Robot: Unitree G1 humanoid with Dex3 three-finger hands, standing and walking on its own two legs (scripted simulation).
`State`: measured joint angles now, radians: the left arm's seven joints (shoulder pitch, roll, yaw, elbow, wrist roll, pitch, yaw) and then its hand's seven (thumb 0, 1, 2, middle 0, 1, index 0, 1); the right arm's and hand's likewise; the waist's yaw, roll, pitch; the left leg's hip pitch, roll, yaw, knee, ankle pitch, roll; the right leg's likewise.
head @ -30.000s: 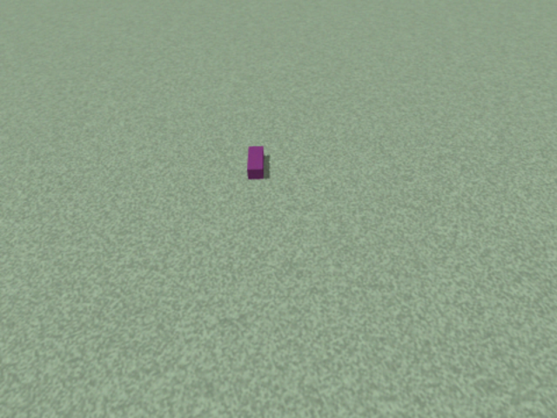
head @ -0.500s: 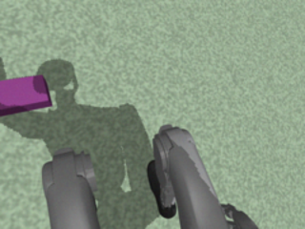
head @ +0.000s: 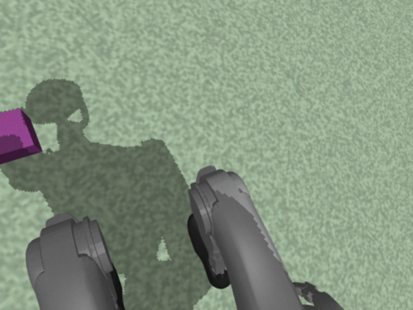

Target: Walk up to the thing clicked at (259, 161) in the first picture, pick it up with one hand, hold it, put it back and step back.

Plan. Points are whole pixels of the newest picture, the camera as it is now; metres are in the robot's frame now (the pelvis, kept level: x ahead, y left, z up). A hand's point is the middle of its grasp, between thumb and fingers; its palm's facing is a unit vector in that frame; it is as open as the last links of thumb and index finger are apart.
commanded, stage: approach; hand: left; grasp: from above
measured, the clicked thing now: out of the picture +0.49 +0.33 -0.29
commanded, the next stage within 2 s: close in in 0.20 s
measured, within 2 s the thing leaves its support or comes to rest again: neither
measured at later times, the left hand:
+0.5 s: hand out of the picture +0.48 +0.32 -0.17, palm faces -0.44 -0.09 -0.89, open 14.2 cm
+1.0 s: hand out of the picture +0.49 +0.32 -0.23, palm faces -0.45 -0.12 -0.89, open 14.4 cm
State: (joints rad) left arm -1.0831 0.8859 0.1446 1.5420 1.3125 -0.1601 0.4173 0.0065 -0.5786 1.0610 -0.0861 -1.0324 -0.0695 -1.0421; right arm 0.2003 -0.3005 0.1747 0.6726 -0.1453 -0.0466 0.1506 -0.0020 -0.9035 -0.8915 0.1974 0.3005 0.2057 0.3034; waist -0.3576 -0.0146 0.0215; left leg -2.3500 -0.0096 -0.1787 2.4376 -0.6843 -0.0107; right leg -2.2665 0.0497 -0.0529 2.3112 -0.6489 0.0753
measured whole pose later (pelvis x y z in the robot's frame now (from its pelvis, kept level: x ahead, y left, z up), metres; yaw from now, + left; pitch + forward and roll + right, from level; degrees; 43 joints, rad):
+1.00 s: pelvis +0.00 +0.01 -0.01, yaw -2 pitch +31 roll -13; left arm -1.10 1.03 0.15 1.64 1.34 -0.25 0.46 0.00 -0.58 1.06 -0.08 -0.97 -0.05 -1.00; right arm 0.19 -0.31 0.25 0.64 -0.20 -0.11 0.16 0.00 -0.89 -0.89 0.20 0.30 0.21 0.30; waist -0.39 -0.09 0.11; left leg -2.37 -0.01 -0.22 2.51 -0.70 0.00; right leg -2.26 0.06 -0.09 2.34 -0.65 0.06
